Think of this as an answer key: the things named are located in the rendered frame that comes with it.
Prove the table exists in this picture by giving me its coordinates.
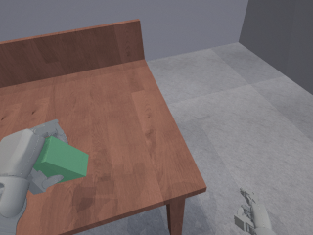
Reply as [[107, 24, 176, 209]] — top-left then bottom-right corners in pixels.
[[0, 19, 207, 235]]

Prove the sponge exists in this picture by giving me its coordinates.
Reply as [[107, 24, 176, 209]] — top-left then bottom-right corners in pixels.
[[33, 136, 89, 184]]

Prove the robot left hand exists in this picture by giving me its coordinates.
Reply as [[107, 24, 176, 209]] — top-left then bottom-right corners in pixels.
[[0, 119, 68, 195]]

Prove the left robot forearm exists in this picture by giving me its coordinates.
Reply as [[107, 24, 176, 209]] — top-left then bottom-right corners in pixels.
[[0, 175, 30, 235]]

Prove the robot right hand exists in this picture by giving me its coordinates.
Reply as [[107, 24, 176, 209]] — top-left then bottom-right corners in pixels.
[[234, 187, 273, 235]]

